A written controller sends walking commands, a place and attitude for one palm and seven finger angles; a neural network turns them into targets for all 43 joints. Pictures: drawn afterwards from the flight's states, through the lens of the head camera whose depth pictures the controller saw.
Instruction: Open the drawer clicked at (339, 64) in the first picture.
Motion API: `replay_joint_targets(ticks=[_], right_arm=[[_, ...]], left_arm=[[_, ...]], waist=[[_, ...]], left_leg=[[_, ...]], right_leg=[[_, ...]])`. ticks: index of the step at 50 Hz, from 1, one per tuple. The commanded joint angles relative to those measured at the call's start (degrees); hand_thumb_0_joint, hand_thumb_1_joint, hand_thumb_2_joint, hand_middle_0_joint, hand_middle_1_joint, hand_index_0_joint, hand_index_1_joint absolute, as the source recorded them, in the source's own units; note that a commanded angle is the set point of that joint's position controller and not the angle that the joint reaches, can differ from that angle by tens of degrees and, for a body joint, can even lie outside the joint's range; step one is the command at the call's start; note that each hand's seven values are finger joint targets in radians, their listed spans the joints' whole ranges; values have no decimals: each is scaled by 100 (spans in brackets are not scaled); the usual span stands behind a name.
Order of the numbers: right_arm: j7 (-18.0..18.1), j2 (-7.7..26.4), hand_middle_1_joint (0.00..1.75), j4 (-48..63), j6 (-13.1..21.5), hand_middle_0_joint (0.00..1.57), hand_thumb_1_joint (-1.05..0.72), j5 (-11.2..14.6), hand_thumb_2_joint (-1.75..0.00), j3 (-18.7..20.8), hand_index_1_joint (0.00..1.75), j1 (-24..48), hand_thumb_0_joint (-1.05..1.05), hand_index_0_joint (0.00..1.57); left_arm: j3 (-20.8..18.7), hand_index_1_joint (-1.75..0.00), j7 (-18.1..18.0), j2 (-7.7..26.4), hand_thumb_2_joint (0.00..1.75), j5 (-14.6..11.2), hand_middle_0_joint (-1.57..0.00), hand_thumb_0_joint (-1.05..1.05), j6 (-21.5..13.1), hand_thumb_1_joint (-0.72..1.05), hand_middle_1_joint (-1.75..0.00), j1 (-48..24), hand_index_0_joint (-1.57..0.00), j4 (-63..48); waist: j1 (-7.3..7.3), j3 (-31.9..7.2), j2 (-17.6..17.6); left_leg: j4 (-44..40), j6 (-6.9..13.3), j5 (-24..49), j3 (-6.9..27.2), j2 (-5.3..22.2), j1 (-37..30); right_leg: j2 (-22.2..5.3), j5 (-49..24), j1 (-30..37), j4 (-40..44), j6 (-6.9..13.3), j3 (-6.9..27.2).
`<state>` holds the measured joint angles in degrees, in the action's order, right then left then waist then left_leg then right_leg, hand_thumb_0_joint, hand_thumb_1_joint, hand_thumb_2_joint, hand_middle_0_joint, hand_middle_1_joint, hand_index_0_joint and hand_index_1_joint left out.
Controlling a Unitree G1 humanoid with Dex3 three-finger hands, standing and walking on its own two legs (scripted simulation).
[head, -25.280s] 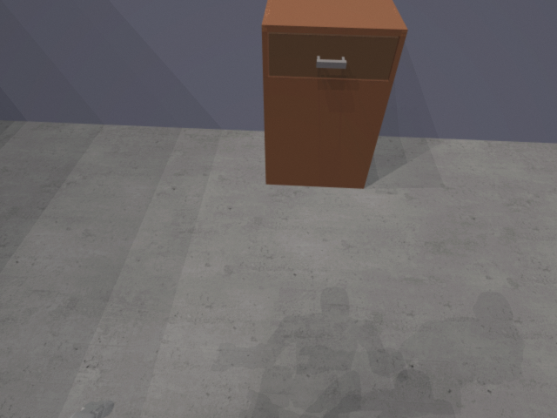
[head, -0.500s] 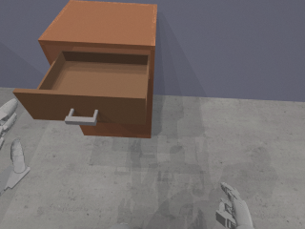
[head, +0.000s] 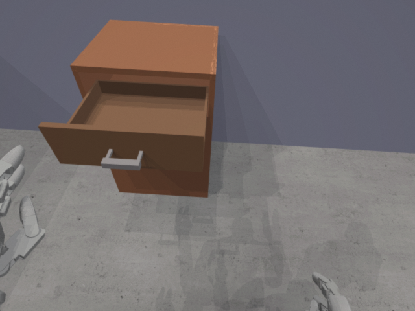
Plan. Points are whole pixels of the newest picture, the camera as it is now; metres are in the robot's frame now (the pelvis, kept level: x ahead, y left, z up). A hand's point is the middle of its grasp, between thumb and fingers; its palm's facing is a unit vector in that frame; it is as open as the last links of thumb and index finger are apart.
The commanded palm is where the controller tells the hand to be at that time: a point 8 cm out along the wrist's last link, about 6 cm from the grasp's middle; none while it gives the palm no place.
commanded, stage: let the arm hang, fingers relaxed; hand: left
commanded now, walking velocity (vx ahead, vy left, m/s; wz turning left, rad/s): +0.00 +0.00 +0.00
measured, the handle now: (123, 158) +0.54 +0.27 -0.09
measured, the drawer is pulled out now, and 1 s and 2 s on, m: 0.30 0.30 0.30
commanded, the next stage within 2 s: look to check the result in 1.18 s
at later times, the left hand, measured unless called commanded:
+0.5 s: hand out of the picture +0.01 +0.19 -0.17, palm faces +0.05 -0.98 -0.20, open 6.9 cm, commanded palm none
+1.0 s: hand out of the picture -0.02 +0.15 -0.17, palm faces +0.03 -0.99 -0.16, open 7.3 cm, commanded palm none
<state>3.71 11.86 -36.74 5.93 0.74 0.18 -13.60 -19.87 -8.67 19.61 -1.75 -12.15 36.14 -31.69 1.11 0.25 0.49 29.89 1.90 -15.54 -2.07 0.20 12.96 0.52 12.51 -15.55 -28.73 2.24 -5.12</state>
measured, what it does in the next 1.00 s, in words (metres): stands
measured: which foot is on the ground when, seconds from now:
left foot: down 0.00-1.00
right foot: down 0.00-1.00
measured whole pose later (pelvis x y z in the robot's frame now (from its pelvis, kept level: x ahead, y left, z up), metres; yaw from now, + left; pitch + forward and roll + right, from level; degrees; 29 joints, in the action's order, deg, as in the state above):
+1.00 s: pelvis +0.00 -0.01 +0.01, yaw -1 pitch -2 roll +0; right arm 2.2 4.5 -64.7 -0.1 -0.6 -0.2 -20.0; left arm -0.4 -2.1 5.2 1.1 0.5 17.4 65.3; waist 0.3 2.1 -1.3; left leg 24.8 0.9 -13.8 -3.0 0.2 9.3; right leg 0.8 10.2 -12.6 -24.4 2.6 -3.9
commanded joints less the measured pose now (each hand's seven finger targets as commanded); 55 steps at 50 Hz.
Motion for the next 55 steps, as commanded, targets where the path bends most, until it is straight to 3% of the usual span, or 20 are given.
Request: replay_joint_targets(ticks=[1, 3, 4, 5, 6, 8, 9, 10, 13, 14, 18, 19, 20, 23, 27, 34, 46, 55], right_arm=[[52, 624, 30, 1104, 336, 20, -90, -22, -90, 163, 30, 811, 0, 20], [51, 590, 30, 1080, 375, 20, -90, -31, -90, 146, 30, 756, 0, 20], [-480, 1335, 30, -504, 454, 20, -90, -139, -90, 496, 30, 638, 0, 20], [-453, 719, 30, -439, 70, 20, -90, -91, -90, 385, 30, 67, 0, 20], [-405, 543, 30, -412, -22, 20, -90, -132, -90, 319, 30, -76, 0, 20], [-386, 638, 30, -366, -200, 20, -90, -152, -90, 274, 30, -162, 0, 20], [-374, 672, 30, -393, -267, 20, -90, -171, -90, 263, 30, -109, 0, 20], [-356, 664, 30, -443, -342, 20, -90, -193, -90, 245, 30, -41, 0, 20], [-309, 608, 30, -783, -461, 20, -90, -222, -90, 147, 30, 151, 0, 20], [-286, 596, 30, -900, -477, 20, -90, -212, -90, 117, 30, 150, 0, 20], [-220, 465, 30, -1429, -514, 20, -90, -155, -90, 40, 30, -2, 0, 20], [-204, 348, 30, -1512, -523, 20, -90, -198, -90, 75, 30, -126, 0, 20], [-204, 315, 30, -1608, -533, 20, -90, -193, -90, 66, 30, -201, 0, 20], [-176, 248, 30, -1879, -557, 20, -90, -157, -90, 77, 30, -515, 0, 20], [-146, 233, 30, -2190, -546, 20, -90, -134, -90, 53, 30, -750, 0, 20], [-137, 92, 30, -2567, -588, 20, -90, -125, -90, 16, 30, -1069, 0, 20], [-135, -237, 30, -2748, -597, 20, -90, -148, -90, 44, 30, -1273, 0, 20], [-114, -364, 30, -2753, -576, 20, -90, -158, -90, 56, 30, -1343, 0, 20]], left_arm=[[-696, -30, -139, 1070, 90, 16, -20, 0, -327, 90, -30, -178, -20, -1438], [-657, -30, -151, 1016, 90, 41, -20, 0, -325, 90, -30, -154, -20, -1303], [1375, -30, 640, -27, 90, 611, -20, 0, 698, 90, -30, -848, -20, 3548], [1308, -30, 746, -285, 90, 470, -20, 0, 1120, 90, -30, -663, -20, 3771], [1460, -30, 757, -483, 90, 436, -20, 0, 1176, 90, -30, -846, -20, 3977], [1456, -30, 776, -280, 90, 429, -20, 0, 1193, 90, -30, -1254, -20, 4542], [1468, -30, 771, -231, 90, 425, -20, 0, 1207, 90, -30, -1439, -20, 4903], [1487, -30, 762, -186, 90, 418, -20, 0, 1234, 90, -30, -1592, -20, 5292], [1577, -30, 723, -170, 90, 361, -20, 0, 1323, 90, -30, -1916, -20, 6474], [1608, -30, 716, -165, 90, 341, -20, 0, 1332, 90, -30, -1952, -20, 6850], [1704, -30, 733, -218, 90, 290, -20, 0, 1280, 90, -30, -1837, -20, 8028], [1626, -30, 718, -428, 90, 311, -20, 0, 1263, 90, -30, -1753, -20, 8139], [1660, -30, 720, -378, 90, 297, -20, 0, 1254, 90, -30, -1732, -20, 8301], [1737, -30, 725, -428, 90, 278, -20, 0, 1234, 90, -30, -1780, -20, 8682], [1818, -30, 704, -499, 90, 252, -20, 0, 1215, 90, -30, -1645, -20, 9123], [1880, -30, 670, -561, 90, 237, -20, 0, 1231, 90, -30, -1477, -20, 9531], [1837, -30, 620, -787, 90, 262, -20, 0, 1202, 90, -30, -1320, -20, 9614], [1797, -30, 623, -863, 90, 252, -20, 0, 1167, 90, -30, -1313, -20, 9576]], waist=[[-52, -34, -962], [-64, -20, -581], [127, 389, -395], [40, -323, -200], [37, -614, 334], [15, -735, 1020], [-7, -636, 1121], [-37, -490, 1067], [-150, -6, -155], [-172, 42, -363], [-205, 51, -662], [-197, -22, -929], [-189, -29, -1074], [-139, 74, -398], [-133, 145, -309], [-119, 560, 28], [-105, 789, -26], [-95, 718, -130]], left_leg=[[-1605, 302, -673, 1193, 959, 608], [-1374, 255, -10, 1024, 884, 766], [-186, 104, 1229, 706, 538, 897], [-45, -3, 1715, 440, 464, 341], [201, -9, 2158, 478, 457, 67], [259, 51, 1767, 600, 380, 167], [221, 58, 1620, 626, 327, 179], [127, 61, 1487, 617, 294, 176], [-496, 103, 1780, 776, 472, 261], [-656, 114, 1707, 807, 513, 278], [-919, 104, 759, 679, 490, 177], [-970, 106, 500, 662, 463, 166], [-1003, 106, 423, 626, 458, 123], [-1062, 128, 458, 686, 541, 47], [-1094, 126, 737, 628, 578, -141], [-1200, 120, 218, 572, 543, 21], [-1113, 111, -31, 462, 454, 104], [-1026, 80, 208, 389, 435, 88]], right_leg=[[-325, 487, 525, 169, -181, 580], [-333, -180, 863, 224, -196, 531], [-585, -1164, -166, -518, -91, 329], [-602, -1313, -23, -318, -29, 554], [-625, -1686, 7, -308, 36, 505], [-768, -1736, 331, -255, 179, 635], [-825, -1726, 360, -186, 231, 722], [-847, -1644, 376, -78, 236, 785], [-571, -1147, 467, 19, 101, 730], [-498, -874, 580, 119, 65, 722], [-545, -429, 820, 630, 86, 821], [-539, -338, 856, 715, 119, 811], [-546, -347, 844, 742, 128, 787], [-566, -366, 808, 882, 125, 759], [-602, -491, 740, 914, 132, 717], [-593, 105, 504, 1076, 133, 787], [-567, 521, 100, 1117, 137, 832], [-598, 311, 204, 1147, 168, 890]])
